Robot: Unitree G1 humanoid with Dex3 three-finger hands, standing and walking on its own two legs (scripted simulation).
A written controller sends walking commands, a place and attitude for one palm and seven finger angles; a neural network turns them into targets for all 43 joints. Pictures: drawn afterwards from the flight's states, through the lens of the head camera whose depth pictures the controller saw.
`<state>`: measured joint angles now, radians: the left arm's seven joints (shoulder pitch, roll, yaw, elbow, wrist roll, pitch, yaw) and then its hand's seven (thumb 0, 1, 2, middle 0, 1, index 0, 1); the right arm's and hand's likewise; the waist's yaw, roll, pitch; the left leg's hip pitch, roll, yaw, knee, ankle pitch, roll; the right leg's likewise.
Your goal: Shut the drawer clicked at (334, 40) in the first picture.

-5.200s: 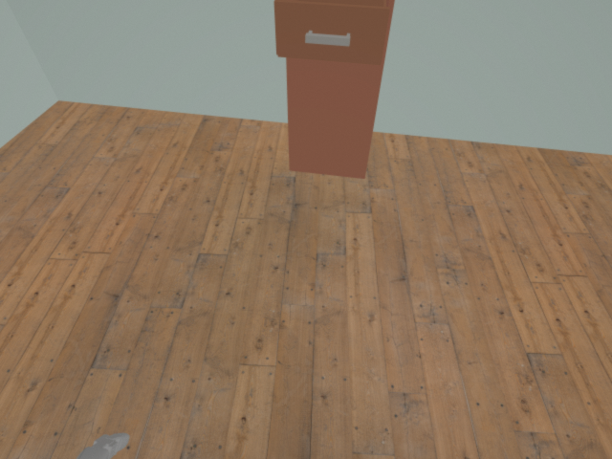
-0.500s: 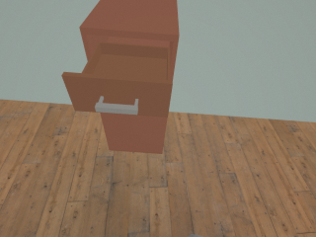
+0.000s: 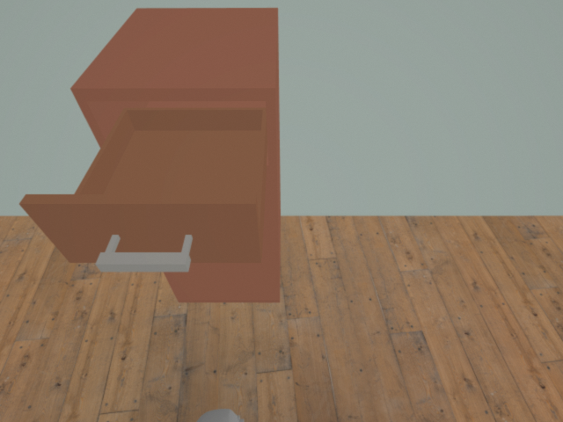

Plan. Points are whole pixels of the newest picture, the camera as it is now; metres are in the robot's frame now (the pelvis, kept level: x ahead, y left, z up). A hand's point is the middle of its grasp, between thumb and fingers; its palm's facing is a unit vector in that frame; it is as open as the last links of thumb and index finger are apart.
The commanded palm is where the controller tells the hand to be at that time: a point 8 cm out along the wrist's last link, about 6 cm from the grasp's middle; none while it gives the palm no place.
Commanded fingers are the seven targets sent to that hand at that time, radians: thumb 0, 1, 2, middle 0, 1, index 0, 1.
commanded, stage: come to a stop and stand still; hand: left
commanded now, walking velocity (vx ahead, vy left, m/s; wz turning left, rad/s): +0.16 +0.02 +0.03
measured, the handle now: (147, 251) +0.36 +0.23 +0.03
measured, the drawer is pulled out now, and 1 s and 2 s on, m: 0.28 0.28 0.28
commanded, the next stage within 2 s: look again from close up in 1.60 s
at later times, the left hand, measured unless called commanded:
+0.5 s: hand out of the picture +0.02 +0.21 -0.18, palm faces +0.01 -0.98 -0.20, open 7.4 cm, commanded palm none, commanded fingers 0.00 0.90 0.90 -0.20 -0.30 -0.20 -0.30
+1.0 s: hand out of the picture -0.01 +0.15 -0.15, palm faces +0.08 -0.97 -0.24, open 7.3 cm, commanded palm none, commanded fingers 0.00 0.90 0.90 -0.20 -0.30 -0.20 -0.30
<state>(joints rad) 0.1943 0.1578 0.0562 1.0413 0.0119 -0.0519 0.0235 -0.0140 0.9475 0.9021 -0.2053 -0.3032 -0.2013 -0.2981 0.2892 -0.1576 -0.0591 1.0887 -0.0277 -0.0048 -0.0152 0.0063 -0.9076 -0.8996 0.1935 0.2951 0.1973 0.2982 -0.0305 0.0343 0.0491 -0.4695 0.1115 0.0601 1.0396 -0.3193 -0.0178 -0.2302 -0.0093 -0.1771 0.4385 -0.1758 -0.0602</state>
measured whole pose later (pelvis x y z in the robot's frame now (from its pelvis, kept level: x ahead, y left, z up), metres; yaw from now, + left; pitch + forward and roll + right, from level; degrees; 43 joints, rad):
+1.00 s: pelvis -0.01 -0.03 +0.01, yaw -1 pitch +0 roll +2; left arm 0.30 0.12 0.04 1.05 0.02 -0.01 0.04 0.01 0.91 0.90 -0.21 -0.30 -0.20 -0.30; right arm 0.28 -0.22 -0.06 1.10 -0.02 0.07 -0.01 0.01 -0.91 -0.90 0.19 0.30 0.20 0.30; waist 0.04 0.02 0.05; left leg -0.37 0.02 0.03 0.85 -0.38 -0.06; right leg -0.17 -0.07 -0.08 0.40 -0.23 -0.01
